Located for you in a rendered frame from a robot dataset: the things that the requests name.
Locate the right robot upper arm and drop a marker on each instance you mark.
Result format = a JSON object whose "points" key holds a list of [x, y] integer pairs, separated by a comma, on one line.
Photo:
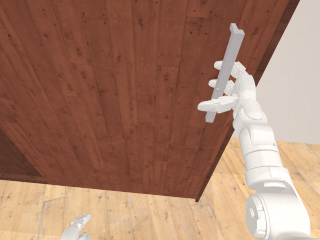
{"points": [[277, 216]]}

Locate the wardrobe door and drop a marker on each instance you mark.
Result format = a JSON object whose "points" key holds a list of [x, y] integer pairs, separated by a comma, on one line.
{"points": [[104, 94], [12, 160]]}

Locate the robot left hand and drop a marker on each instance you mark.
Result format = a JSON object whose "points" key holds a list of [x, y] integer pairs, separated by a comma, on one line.
{"points": [[72, 232]]}

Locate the robot right hand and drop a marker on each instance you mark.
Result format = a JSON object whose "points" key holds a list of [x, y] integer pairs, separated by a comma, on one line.
{"points": [[243, 88]]}

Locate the handle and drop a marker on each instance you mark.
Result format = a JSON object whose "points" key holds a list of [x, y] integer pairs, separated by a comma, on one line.
{"points": [[230, 56]]}

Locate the robot right forearm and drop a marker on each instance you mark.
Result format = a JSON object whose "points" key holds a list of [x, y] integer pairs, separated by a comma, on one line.
{"points": [[264, 169]]}

